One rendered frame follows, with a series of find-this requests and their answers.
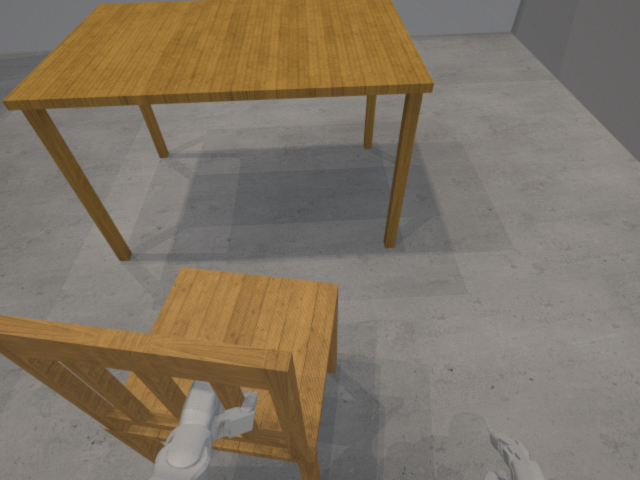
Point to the robot left hand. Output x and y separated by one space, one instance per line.
202 405

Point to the chair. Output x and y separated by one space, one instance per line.
276 336

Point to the robot right hand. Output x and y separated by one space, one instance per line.
516 456

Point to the robot left forearm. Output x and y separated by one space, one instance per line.
186 454

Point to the table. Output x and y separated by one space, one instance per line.
225 50

